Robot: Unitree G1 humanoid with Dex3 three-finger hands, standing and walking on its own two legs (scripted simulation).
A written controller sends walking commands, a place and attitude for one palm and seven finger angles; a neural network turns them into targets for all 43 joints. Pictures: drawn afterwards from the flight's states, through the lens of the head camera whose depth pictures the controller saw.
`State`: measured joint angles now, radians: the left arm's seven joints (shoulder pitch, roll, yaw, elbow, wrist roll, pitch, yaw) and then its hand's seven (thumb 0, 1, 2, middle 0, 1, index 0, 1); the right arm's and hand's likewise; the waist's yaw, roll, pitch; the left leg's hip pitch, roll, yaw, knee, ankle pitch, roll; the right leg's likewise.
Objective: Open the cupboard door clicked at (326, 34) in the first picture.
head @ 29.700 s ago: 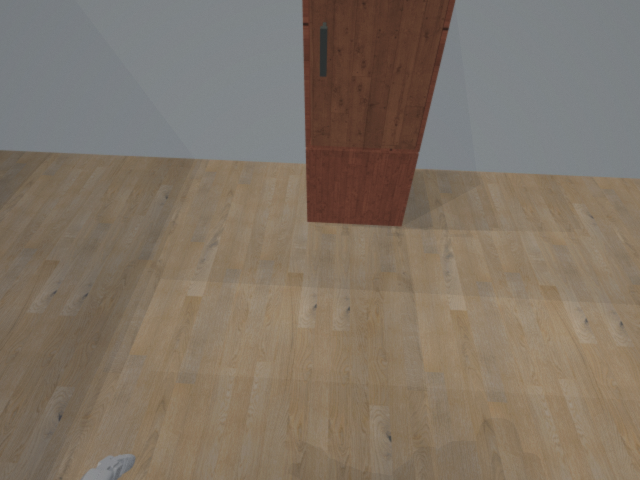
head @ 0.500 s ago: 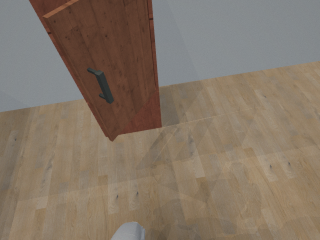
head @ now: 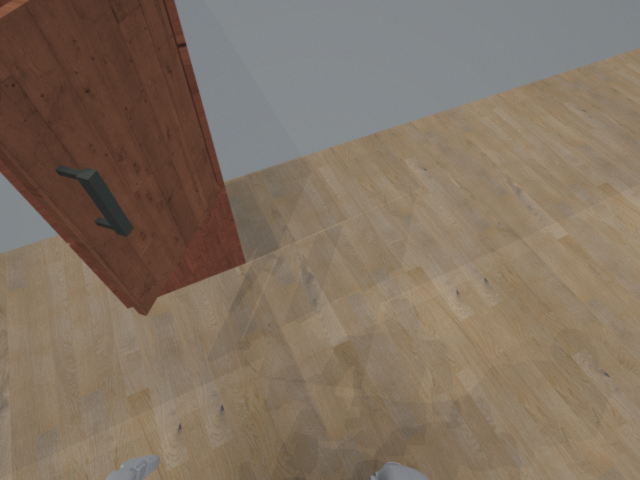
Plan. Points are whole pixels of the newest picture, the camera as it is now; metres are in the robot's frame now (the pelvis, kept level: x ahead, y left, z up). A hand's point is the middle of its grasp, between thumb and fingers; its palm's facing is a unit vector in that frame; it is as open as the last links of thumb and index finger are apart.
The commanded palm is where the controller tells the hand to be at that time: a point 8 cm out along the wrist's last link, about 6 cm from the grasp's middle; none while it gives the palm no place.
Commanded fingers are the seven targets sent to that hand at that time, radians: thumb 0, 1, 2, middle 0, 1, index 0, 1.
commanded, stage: walk to a spot facing it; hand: left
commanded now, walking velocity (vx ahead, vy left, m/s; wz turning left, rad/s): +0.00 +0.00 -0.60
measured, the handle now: (96, 202) +0.46 +0.39 +0.01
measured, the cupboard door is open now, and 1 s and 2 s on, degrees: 48 48 48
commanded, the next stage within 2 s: none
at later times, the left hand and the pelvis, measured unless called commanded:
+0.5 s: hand (219, 447) +0.17 +0.16 -0.16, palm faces -0.28 -0.94 -0.20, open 7.4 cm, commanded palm none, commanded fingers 0.00 0.90 0.90 -0.20 -0.30 -0.20 -0.30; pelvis +0.01 -0.01 +0.00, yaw -18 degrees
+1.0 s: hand (273, 406) +0.23 +0.10 -0.18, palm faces -0.52 -0.84 -0.17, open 7.4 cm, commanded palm none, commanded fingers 0.00 0.90 0.90 -0.20 -0.30 -0.20 -0.30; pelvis +0.13 -0.07 -0.01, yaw -36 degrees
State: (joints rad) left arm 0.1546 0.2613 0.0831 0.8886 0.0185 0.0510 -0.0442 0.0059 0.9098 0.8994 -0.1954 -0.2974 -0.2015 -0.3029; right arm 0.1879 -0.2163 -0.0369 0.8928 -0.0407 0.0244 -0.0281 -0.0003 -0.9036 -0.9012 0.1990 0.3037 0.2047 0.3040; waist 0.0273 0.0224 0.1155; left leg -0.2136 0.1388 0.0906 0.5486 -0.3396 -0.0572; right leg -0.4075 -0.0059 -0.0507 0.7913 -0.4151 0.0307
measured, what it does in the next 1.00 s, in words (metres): walks ahead, turning right: right foot, then left foot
